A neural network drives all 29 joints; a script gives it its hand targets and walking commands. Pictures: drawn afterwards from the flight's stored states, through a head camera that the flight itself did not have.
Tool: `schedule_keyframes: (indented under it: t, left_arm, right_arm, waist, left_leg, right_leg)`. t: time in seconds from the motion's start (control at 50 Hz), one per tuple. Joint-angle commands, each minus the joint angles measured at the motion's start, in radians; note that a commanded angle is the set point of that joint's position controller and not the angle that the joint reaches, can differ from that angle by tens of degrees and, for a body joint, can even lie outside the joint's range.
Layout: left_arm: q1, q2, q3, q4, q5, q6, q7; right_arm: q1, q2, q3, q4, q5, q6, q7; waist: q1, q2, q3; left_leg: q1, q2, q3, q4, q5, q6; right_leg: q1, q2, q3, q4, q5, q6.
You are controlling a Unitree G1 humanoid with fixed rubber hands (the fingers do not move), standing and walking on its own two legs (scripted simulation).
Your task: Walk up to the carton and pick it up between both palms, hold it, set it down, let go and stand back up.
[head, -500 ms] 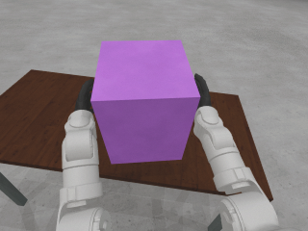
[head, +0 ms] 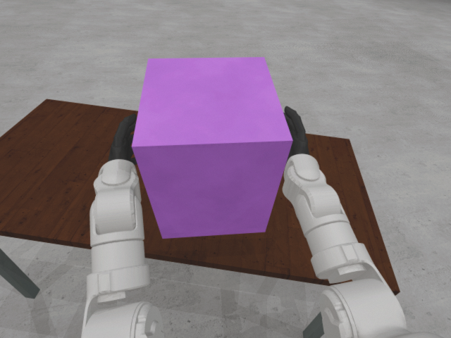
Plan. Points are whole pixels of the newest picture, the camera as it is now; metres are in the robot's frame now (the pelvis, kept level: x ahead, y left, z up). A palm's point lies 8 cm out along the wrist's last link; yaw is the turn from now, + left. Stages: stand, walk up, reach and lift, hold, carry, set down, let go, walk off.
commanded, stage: hold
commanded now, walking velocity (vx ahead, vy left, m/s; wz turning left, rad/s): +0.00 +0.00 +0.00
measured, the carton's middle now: (211, 151) +0.40 +0.00 +0.15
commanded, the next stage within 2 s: none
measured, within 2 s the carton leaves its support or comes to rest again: neither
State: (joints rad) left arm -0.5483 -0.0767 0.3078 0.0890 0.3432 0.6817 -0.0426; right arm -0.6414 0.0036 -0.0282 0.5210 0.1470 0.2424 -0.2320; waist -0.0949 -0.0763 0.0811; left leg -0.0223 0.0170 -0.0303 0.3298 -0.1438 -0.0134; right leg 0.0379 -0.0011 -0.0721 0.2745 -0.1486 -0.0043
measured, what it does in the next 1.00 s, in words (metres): stands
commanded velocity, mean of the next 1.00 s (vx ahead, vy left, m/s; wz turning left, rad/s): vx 0.00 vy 0.00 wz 0.00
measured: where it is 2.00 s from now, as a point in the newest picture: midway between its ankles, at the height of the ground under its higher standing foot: outside the picture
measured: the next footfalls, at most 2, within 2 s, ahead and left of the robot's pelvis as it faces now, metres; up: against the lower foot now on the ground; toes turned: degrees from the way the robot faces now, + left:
none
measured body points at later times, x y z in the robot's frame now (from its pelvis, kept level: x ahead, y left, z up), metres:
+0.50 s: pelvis +0.00 +0.00 +0.00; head -0.03 +0.03 +0.45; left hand +0.38 +0.15 +0.16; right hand +0.38 -0.15 +0.17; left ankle +0.04 +0.13 -0.75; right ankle +0.01 -0.11 -0.75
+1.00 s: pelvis +0.00 +0.00 +0.00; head -0.03 +0.03 +0.45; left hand +0.37 +0.15 +0.16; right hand +0.37 -0.15 +0.17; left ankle +0.04 +0.12 -0.75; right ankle +0.01 -0.11 -0.75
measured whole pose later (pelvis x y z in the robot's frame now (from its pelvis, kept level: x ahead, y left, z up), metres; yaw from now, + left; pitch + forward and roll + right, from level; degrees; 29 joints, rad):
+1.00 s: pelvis +0.00 +0.00 +0.00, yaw +0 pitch -10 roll -1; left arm -0.54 -0.08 0.31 0.09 0.35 0.69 -0.04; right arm -0.64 0.00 -0.02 0.52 0.15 0.25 -0.23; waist -0.09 -0.07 0.08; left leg -0.02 0.02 -0.03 0.33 -0.14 -0.01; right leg 0.04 0.00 -0.07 0.28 -0.15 -0.01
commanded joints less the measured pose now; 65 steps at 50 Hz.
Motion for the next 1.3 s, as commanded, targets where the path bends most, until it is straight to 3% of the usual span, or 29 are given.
schedule_keyframes:
  t: [0.0,0.06,0.14,0.2,0.24,0.3,0.32,0.38,0.42,0.5,0.64,0.84,1.08,1.22,1.28]
  left_arm:
    - [-0.692,-0.495,-0.552,-0.118,-0.15,-0.069,-0.129]
    - [-0.678,-0.501,-0.53,-0.096,-0.134,-0.06,-0.13]
    - [-0.675,-0.49,-0.553,-0.142,-0.15,-0.06,-0.124]
    - [-0.664,-0.492,-0.525,-0.096,-0.137,-0.05,-0.133]
    - [-0.687,-0.497,-0.537,-0.144,-0.146,-0.056,-0.129]
    - [-0.673,-0.487,-0.534,-0.112,-0.135,-0.052,-0.129]
    - [-0.674,-0.492,-0.533,-0.112,-0.137,-0.053,-0.131]
    - [-0.658,-0.49,-0.555,-0.153,-0.145,-0.06,-0.131]
    - [-0.671,-0.489,-0.555,-0.153,-0.15,-0.061,-0.133]
    - [-0.644,-0.477,-0.53,-0.119,-0.138,-0.055,-0.139]
    - [-0.67,-0.485,-0.551,-0.146,-0.148,-0.061,-0.133]
    - [-0.66,-0.468,-0.52,-0.109,-0.136,-0.058,-0.139]
    - [-0.69,-0.486,-0.524,-0.091,-0.139,-0.062,-0.134]
    - [-0.672,-0.492,-0.535,-0.11,-0.137,-0.058,-0.129]
    - [-0.683,-0.488,-0.538,-0.134,-0.144,-0.065,-0.13]
  right_arm:
    - [-0.739,0.546,0.377,-0.333,0.053,-0.072,0.114]
    - [-0.736,0.533,0.353,-0.314,0.043,-0.068,0.125]
    - [-0.718,0.534,0.379,-0.324,0.062,-0.068,0.123]
    - [-0.74,0.528,0.357,-0.328,0.048,-0.064,0.118]
    - [-0.735,0.539,0.359,-0.334,0.052,-0.066,0.123]
    - [-0.716,0.527,0.356,-0.306,0.048,-0.06,0.122]
    - [-0.725,0.535,0.357,-0.318,0.052,-0.063,0.123]
    - [-0.712,0.536,0.391,-0.348,0.069,-0.069,0.116]
    - [-0.705,0.532,0.386,-0.344,0.063,-0.065,0.112]
    - [-0.724,0.539,0.389,-0.371,0.055,-0.065,0.112]
    - [-0.71,0.538,0.379,-0.337,0.059,-0.063,0.118]
    - [-0.732,0.541,0.384,-0.342,0.063,-0.061,0.113]
    - [-0.742,0.538,0.346,-0.308,0.036,-0.07,0.121]
    - [-0.733,0.533,0.361,-0.322,0.053,-0.075,0.124]
    - [-0.729,0.541,0.367,-0.328,0.046,-0.075,0.121]
  waist:
    - [-0.017,0.094,-0.436]
    - [-0.007,0.103,-0.4]
    - [-0.008,0.095,-0.435]
    - [-0.004,0.092,-0.399]
    - [-0.006,0.1,-0.431]
    - [-0.018,0.099,-0.393]
    - [-0.008,0.098,-0.407]
    - [-0.016,0.102,-0.45]
    - [-0.027,0.095,-0.441]
    - [-0.008,0.066,-0.418]
    - [-0.012,0.105,-0.421]
    - [-0.007,0.071,-0.426]
    - [-0.011,0.093,-0.41]
    - [-0.009,0.103,-0.429]
    - [-0.011,0.081,-0.435]
  left_leg:
    - [0.15,-0.05,0.048,0.001,0.244,-0.006]
    - [0.118,-0.044,0.049,-0.018,0.213,-0.007]
    - [0.162,-0.048,0.051,-0.002,0.273,-0.012]
    - [0.137,-0.046,0.057,-0.02,0.2,-0.004]
    - [0.136,-0.046,0.055,-0.014,0.224,-0.007]
    - [0.148,-0.048,0.052,-0.009,0.23,-0.013]
    - [0.141,-0.048,0.055,-0.01,0.227,-0.011]
    - [0.174,-0.051,0.047,0.01,0.312,-0.013]
    - [0.168,-0.05,0.047,0.005,0.289,-0.016]
    - [0.13,-0.054,0.05,-0.01,0.242,-0.001]
    - [0.137,-0.05,0.055,-0.012,0.232,-0.007]
    - [0.135,-0.053,0.054,-0.012,0.22,0.005]
    - [0.122,-0.046,0.054,-0.028,0.179,0.001]
    - [0.155,-0.046,0.053,-0.007,0.242,-0.008]
    - [0.159,-0.048,0.052,-0.003,0.246,-0.009]
  right_leg:
    - [0.07,0.05,-0.032,-0.015,0.177,0.048]
    - [0.054,0.05,-0.036,-0.021,0.124,0.039]
    - [0.063,0.051,-0.028,-0.017,0.189,0.041]
    - [0.057,0.049,-0.033,-0.029,0.116,0.044]
    - [0.061,0.052,-0.032,-0.025,0.14,0.04]
    - [0.053,0.051,-0.032,-0.023,0.147,0.042]
    - [0.057,0.05,-0.035,-0.023,0.149,0.041]
    - [0.084,0.05,-0.03,-0.005,0.246,0.048]
    - [0.088,0.053,-0.033,-0.01,0.223,0.049]
    - [0.094,0.045,-0.029,-0.013,0.219,0.055]
    - [0.075,0.045,-0.027,-0.025,0.173,0.043]
    - [0.084,0.044,-0.03,-0.019,0.196,0.053]
    - [0.063,0.043,-0.034,-0.027,0.123,0.043]
    - [0.06,0.047,-0.032,-0.022,0.163,0.041]
    - [0.055,0.052,-0.038,-0.02,0.169,0.044]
